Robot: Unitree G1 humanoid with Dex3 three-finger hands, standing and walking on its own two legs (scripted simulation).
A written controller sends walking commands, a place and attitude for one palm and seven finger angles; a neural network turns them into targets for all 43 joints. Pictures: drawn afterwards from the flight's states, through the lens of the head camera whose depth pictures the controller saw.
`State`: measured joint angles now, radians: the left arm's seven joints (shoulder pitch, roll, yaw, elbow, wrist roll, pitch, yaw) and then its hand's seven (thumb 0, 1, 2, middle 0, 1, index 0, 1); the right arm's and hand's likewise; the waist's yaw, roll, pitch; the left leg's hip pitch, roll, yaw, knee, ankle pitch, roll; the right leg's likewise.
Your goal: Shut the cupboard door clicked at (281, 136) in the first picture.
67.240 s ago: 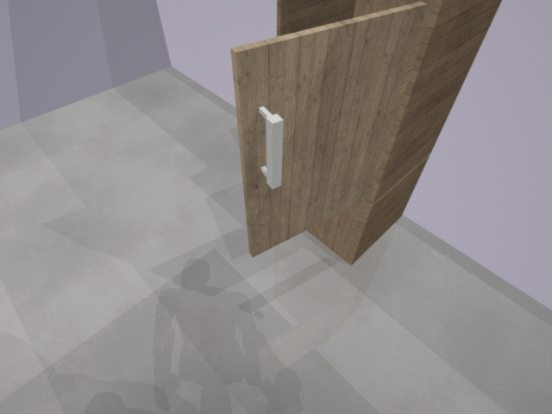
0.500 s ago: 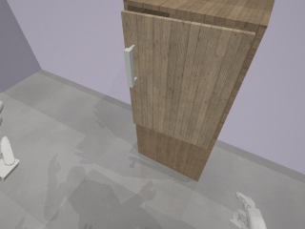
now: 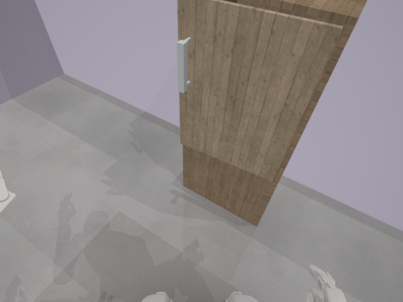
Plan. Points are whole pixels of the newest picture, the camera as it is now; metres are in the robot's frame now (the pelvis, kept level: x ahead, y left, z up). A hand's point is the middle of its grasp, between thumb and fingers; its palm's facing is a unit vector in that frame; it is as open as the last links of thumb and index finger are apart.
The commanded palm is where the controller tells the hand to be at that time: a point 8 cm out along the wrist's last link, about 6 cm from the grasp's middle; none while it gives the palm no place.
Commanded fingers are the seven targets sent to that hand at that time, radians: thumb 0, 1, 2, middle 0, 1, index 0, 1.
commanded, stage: step back with the hand held close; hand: left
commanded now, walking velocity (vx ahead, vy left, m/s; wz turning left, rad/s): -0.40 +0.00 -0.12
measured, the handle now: (185, 65) +0.77 +0.07 +0.09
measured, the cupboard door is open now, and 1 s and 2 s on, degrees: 4 4 4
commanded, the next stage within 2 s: stop stepping back and stand still in 0.24 s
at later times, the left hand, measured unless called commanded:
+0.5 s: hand out of the picture +0.03 +0.28 +0.21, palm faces +0.60 -0.66 -0.45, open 7.4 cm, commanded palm -0.01 +0.30 +0.21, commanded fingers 0.00 0.90 0.90 -0.20 -0.30 -0.20 -0.30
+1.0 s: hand out of the picture -0.01 +0.28 +0.21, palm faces +0.46 -0.78 -0.43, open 7.4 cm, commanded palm -0.07 +0.31 +0.21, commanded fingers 0.00 0.90 0.90 -0.20 -0.30 -0.20 -0.30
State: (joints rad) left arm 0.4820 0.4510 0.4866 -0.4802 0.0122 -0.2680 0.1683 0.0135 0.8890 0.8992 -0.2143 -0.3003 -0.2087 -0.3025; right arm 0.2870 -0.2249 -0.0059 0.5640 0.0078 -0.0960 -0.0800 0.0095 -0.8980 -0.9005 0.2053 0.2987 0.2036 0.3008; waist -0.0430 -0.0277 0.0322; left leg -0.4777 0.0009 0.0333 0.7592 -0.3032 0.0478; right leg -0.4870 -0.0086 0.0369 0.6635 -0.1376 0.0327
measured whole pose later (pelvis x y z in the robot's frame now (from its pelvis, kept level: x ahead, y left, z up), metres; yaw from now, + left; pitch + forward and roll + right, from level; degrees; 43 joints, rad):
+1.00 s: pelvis -0.23 +0.01 +0.02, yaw -2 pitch -1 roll -1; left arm 0.48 0.44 0.43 -0.45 -0.02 -0.18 0.18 0.01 0.89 0.90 -0.21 -0.30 -0.21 -0.30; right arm 0.29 -0.20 0.00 0.68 -0.01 -0.06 -0.06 0.01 -0.90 -0.90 0.21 0.30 0.20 0.30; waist -0.01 -0.02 -0.05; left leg -0.47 0.06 0.04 0.94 -0.43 0.00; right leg -0.23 0.04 -0.10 0.57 -0.32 -0.08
